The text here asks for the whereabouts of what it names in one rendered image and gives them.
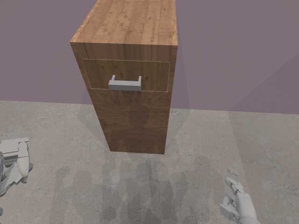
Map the handle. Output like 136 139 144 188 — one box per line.
108 75 142 91

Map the cabinet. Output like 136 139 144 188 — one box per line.
70 0 178 154

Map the left robot hand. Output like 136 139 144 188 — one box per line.
0 138 33 197

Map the drawer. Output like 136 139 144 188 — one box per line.
82 58 170 91

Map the right robot hand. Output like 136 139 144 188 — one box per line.
220 177 257 224

